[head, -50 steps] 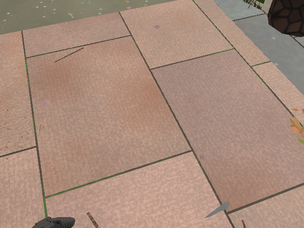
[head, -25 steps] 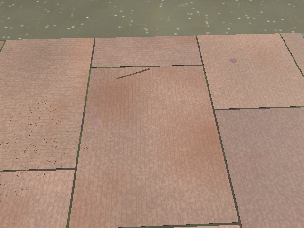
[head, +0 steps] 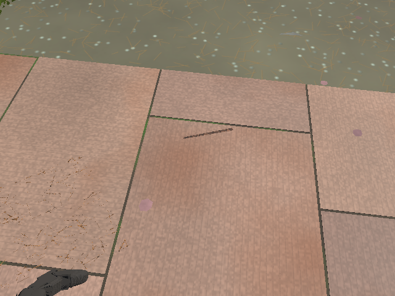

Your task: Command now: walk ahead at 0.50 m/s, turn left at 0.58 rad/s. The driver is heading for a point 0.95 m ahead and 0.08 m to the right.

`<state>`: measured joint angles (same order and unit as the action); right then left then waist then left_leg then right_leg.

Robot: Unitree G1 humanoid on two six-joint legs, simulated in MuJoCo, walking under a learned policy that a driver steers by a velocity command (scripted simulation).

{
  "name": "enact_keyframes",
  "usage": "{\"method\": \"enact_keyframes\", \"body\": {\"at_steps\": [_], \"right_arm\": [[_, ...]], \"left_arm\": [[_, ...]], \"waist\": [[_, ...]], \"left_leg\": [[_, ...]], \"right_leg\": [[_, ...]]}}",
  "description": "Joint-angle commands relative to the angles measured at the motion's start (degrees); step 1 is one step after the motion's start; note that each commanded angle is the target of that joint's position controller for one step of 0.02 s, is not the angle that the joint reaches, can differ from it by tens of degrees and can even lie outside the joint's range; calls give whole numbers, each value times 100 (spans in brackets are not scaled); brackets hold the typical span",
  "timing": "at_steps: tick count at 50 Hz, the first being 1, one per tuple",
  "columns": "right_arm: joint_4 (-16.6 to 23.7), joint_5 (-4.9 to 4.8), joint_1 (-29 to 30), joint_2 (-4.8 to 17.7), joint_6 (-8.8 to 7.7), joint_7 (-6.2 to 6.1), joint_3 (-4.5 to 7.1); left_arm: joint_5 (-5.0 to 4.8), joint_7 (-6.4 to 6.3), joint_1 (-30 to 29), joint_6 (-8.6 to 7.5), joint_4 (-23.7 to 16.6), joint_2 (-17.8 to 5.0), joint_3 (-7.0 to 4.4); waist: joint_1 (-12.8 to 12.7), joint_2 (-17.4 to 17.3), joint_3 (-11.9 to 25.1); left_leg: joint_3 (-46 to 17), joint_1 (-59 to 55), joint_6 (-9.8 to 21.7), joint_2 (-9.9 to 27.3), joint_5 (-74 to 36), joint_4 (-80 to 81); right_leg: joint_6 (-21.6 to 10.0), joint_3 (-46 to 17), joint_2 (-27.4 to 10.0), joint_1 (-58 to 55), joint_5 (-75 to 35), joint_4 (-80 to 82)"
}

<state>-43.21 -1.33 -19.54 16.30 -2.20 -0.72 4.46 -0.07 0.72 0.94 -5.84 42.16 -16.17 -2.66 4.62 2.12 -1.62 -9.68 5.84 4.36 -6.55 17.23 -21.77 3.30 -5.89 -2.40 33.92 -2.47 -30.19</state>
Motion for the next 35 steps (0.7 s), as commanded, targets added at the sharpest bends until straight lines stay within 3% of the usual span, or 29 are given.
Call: {"method": "enact_keyframes", "body": {"at_steps": [1,3,4,5,6,7,8,9,10,11,13,16,20,25,27,28,29,30,31,32,33,35], "right_arm": [[267,-4,-91,879,-11,-63,240],[330,19,42,760,16,-63,203],[416,61,78,477,-3,-35,94],[535,32,-494,125,-39,-35,-12],[621,-85,-817,309,-77,-37,-39],[524,-114,-455,851,-60,-39,90],[603,-55,51,967,-23,-36,130],[668,5,286,892,-4,-27,137],[699,27,360,808,20,-5,159],[707,-11,294,674,52,24,145],[775,-28,325,453,108,48,100],[933,2,596,373,120,68,66],[1064,-1,1173,266,45,205,4],[1387,1,1906,152,15,340,-63],[1418,50,1770,338,0,338,14],[1300,88,1296,533,-6,321,113],[998,95,373,790,-11,274,260],[763,143,-613,1203,20,172,399],[763,190,-637,1747,-4,112,425],[829,186,-742,1237,-49,131,313],[733,186,-419,1016,-95,139,221],[660,156,264,618,-165,160,112]], "left_arm": [[-43,50,-333,-163,-466,-695,-197],[-22,27,370,-224,-283,-851,-299],[78,-9,1080,-255,-185,-1073,-381],[175,-52,1858,-221,-99,-1543,-496],[35,3,2081,-141,84,-1475,-503],[-30,-4,1745,-110,-61,-929,-362],[-2,-30,1454,-52,-112,-718,-294],[43,-34,1193,-18,-103,-606,-242],[74,-45,1045,-13,-70,-481,-197],[89,-52,986,-25,-35,-466,-188],[48,-47,1018,-76,58,-532,-223],[46,-55,1092,-98,172,-748,-301],[15,-80,1157,-24,265,-890,-325],[-135,-53,1747,122,571,-1089,-367],[-214,-40,1756,190,679,-1255,-390],[-246,-48,1699,227,730,-1327,-388],[-258,-57,1664,250,781,-1235,-323],[-128,-49,1693,211,696,-919,-177],[-20,28,2345,102,531,-148,72],[-221,52,1910,-8,648,-818,-94],[-370,63,1396,-34,418,-1019,-179],[-192,13,1173,9,427,-864,-181]], "waist": [[-172,-850,165],[-572,-947,410],[-913,-695,1044],[-886,508,1942],[-776,1770,2147],[-901,918,1318],[-927,480,733],[-810,265,338],[-684,329,145],[-591,453,74],[-559,430,41],[-576,222,27],[-778,134,-91],[-970,44,-354],[-684,199,-236],[-325,269,74],[193,199,592],[589,-188,1345],[8,-1652,2177],[422,-1042,2547],[341,-982,1519],[-84,-719,658]], "left_leg": [[-1315,205,670,1430,-1204,85],[-1361,219,489,1248,-1595,-536],[-1048,642,298,939,-1468,-1672],[-271,2252,-130,181,150,-3588],[-16,3613,-264,223,1793,-4809],[-137,4013,-310,589,1342,-5286],[103,3999,-328,789,875,-5315],[187,3819,-342,958,538,-5081],[188,3624,-333,1128,314,-4815],[253,3382,-332,1232,186,-4666],[372,3360,-378,1308,-16,-4432],[383,3617,-471,1373,-630,-3781],[723,3343,-428,1285,-1755,-2458],[1021,3066,-167,1062,-1399,-1482],[1220,2564,46,775,-734,-1201],[1343,1825,178,607,-678,-970],[1464,413,342,458,-1178,-627],[511,-1532,618,1287,-1523,-931],[-2408,-3087,1558,3020,-968,-437],[-2982,-2852,1583,3107,-589,107],[-1886,-2175,1281,2874,-914,200],[-640,-784,909,2362,-1411,519]], "right_leg": [[-157,68,191,-784,302,264],[-411,219,216,-1726,524,569],[-715,-216,-338,-3001,636,435],[-1426,-2117,-1628,-5083,1293,536],[-1909,-4127,-2310,-5589,2845,1150],[-1673,-3571,-2084,-4922,3600,1359],[-1421,-2620,-1830,-4182,3144,1393],[-1334,-1944,-1571,-3485,2432,1536],[-1271,-1446,-1375,-3057,1928,1672],[-1235,-1058,-1249,-2763,1626,1819],[-1340,-544,-1214,-2618,1108,2044],[-1457,12,-1295,-2800,385,2186],[-1271,888,-1106,-2963,-113,2187],[-1217,1126,-1381,-3522,-584,2038],[-1204,1127,-1467,-3785,-2139,1536],[-1131,1202,-1401,-3791,-3017,887],[-982,1371,-1172,-3356,-3254,-154],[-762,1345,-893,-1976,-1587,-1786],[-389,991,205,107,3401,-3906],[-412,-60,196,460,3725,-4591],[-444,25,-71,935,3316,-4653],[-405,156,-500,662,2435,-3965]]}}
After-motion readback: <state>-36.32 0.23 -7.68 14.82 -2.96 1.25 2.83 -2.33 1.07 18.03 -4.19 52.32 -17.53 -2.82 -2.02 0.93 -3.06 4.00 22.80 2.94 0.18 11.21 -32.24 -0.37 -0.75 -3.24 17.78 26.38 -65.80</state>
